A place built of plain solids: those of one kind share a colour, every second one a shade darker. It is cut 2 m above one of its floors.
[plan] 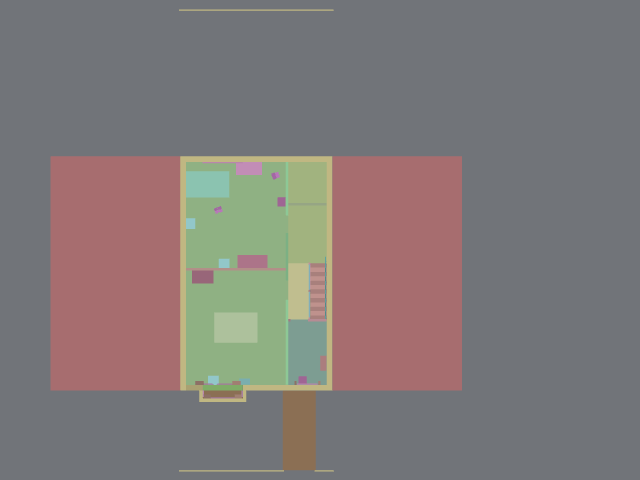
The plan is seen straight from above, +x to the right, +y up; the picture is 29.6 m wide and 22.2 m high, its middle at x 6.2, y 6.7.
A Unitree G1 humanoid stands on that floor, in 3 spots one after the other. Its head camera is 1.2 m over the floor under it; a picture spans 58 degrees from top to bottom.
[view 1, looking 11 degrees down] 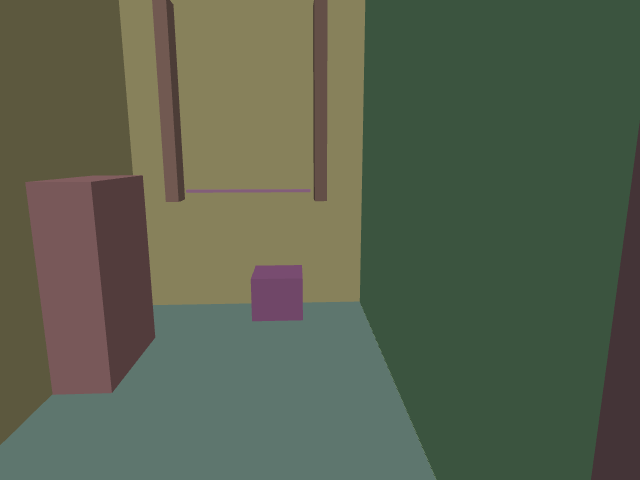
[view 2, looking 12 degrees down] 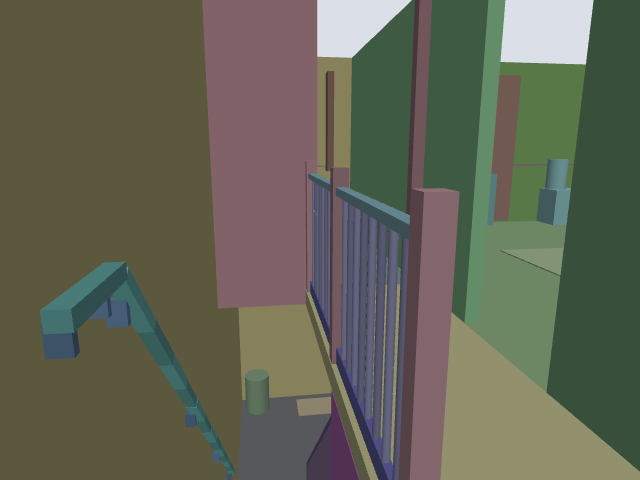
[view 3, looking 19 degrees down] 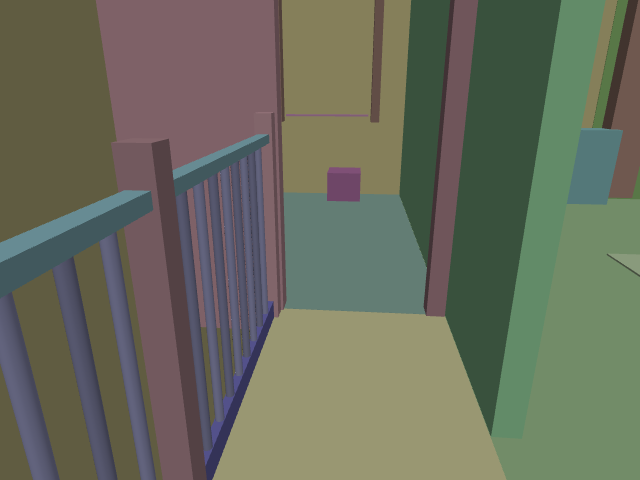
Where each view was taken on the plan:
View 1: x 5.24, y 3.44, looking -93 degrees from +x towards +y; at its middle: wall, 3.52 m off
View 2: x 6.13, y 6.62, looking -98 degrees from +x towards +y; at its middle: well_guard_bal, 3.05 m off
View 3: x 5.24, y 5.26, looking -85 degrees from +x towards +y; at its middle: upper_floor_box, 3.69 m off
